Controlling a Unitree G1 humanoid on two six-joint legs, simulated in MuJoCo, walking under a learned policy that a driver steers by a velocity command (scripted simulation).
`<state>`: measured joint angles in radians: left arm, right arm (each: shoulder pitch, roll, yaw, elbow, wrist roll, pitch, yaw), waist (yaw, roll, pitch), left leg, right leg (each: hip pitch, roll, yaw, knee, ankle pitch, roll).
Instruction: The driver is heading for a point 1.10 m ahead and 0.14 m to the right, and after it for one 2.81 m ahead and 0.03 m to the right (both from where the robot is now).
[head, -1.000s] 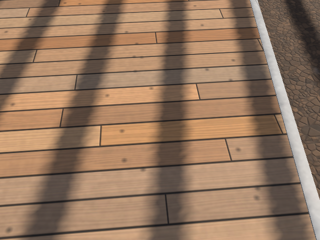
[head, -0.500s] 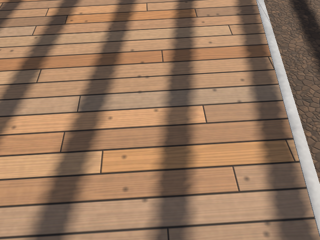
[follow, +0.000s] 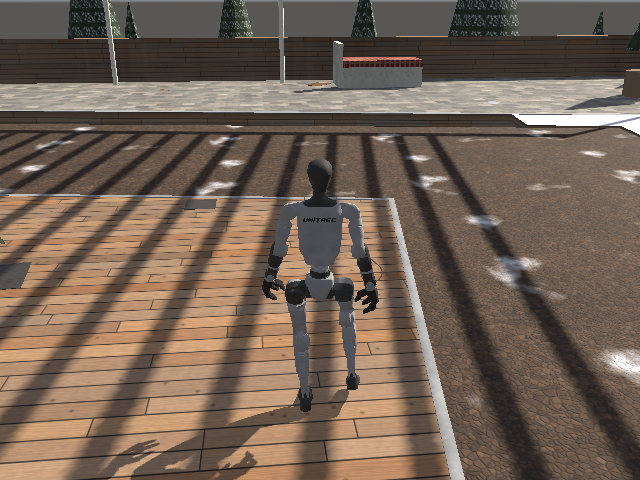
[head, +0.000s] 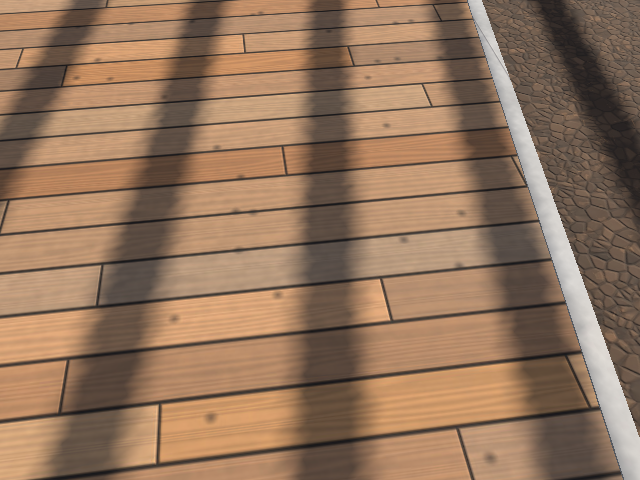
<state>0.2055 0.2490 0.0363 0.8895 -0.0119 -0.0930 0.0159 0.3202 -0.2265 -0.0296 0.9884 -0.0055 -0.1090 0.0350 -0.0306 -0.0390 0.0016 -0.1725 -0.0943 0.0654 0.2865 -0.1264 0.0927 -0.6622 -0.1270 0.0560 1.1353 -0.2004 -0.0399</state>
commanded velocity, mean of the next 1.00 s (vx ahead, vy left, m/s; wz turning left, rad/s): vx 0.50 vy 0.00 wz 0.00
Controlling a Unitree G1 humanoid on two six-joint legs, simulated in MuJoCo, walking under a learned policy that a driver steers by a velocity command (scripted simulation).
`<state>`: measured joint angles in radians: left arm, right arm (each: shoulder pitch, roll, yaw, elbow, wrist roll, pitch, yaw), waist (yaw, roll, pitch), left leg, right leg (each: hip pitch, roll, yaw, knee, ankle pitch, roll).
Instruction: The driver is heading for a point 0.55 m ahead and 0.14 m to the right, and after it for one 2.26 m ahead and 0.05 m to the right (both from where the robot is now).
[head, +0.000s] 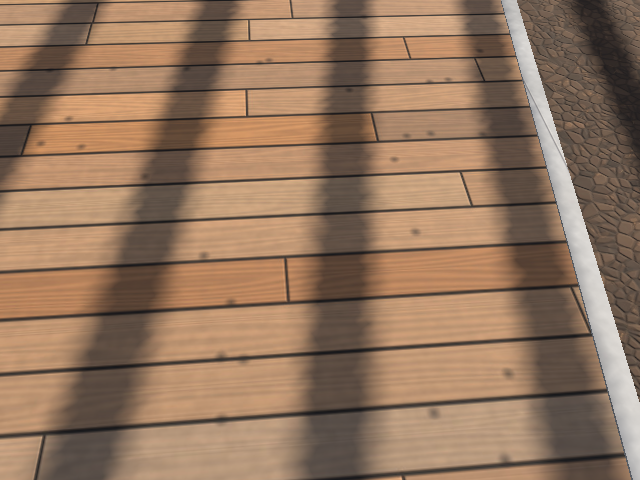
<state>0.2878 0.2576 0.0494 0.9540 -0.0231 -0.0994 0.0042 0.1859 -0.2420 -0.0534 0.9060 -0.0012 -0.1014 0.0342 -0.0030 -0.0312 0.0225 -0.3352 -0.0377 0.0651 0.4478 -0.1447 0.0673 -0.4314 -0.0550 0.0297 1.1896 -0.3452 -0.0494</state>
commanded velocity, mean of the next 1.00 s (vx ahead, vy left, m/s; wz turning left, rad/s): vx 0.39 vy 0.00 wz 0.00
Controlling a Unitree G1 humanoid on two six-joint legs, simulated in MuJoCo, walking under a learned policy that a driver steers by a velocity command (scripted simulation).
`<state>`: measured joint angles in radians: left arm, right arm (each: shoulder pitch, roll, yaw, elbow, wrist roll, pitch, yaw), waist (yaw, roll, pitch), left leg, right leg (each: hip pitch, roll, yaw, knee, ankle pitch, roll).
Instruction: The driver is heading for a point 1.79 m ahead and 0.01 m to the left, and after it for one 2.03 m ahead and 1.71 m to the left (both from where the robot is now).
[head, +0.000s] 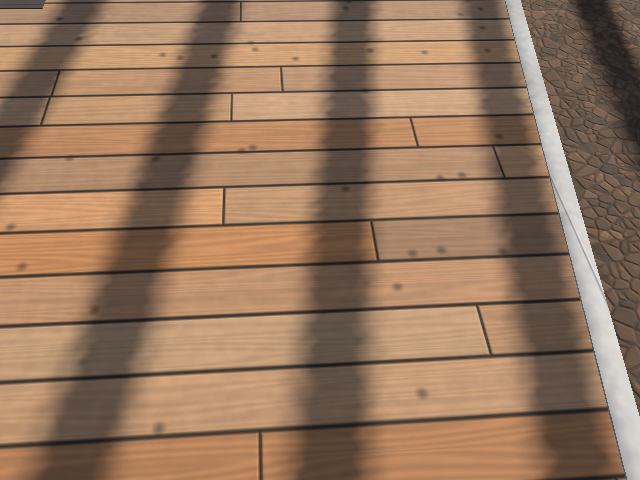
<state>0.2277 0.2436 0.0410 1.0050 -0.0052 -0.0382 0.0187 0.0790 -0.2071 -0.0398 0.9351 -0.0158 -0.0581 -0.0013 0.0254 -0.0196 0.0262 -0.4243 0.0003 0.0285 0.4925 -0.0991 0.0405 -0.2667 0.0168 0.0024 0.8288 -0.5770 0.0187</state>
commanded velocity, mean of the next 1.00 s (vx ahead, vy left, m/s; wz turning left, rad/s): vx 0.09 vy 0.00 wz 0.00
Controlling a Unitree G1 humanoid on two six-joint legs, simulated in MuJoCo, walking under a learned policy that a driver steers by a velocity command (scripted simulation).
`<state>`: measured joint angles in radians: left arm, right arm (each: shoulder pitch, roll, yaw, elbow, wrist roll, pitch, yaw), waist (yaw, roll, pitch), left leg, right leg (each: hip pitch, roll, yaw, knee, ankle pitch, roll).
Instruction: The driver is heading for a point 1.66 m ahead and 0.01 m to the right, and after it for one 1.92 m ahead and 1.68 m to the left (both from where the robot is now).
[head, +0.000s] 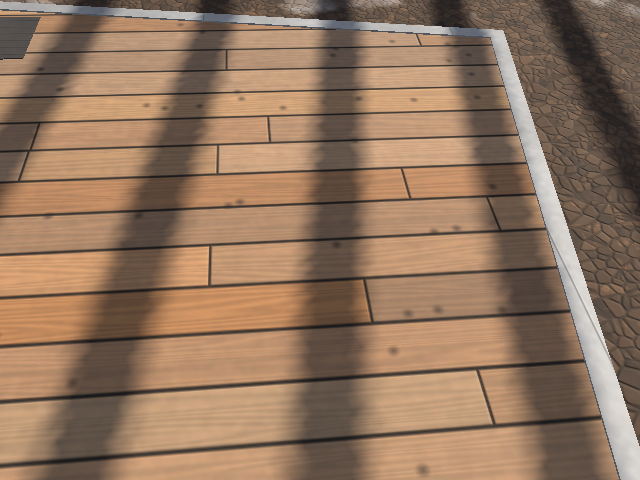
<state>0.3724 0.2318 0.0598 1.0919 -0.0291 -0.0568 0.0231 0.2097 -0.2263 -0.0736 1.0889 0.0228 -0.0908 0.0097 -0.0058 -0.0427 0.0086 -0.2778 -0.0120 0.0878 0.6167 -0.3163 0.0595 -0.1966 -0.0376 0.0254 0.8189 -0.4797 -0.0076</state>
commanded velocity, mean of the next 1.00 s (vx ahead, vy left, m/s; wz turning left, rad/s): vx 0.46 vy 0.00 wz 0.00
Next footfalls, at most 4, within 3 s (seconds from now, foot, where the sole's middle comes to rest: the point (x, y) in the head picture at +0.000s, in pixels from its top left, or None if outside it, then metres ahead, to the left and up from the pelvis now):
0.46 right None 0.41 -0.14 -0.76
1.02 left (274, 385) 0.73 0.10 -0.76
1.56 right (371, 277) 1.05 -0.14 -0.76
2.12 left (285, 191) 1.37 0.09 -0.76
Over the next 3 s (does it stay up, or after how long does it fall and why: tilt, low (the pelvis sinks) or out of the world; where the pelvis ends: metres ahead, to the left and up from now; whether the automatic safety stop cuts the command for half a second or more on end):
stays up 1.68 -0.05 0.02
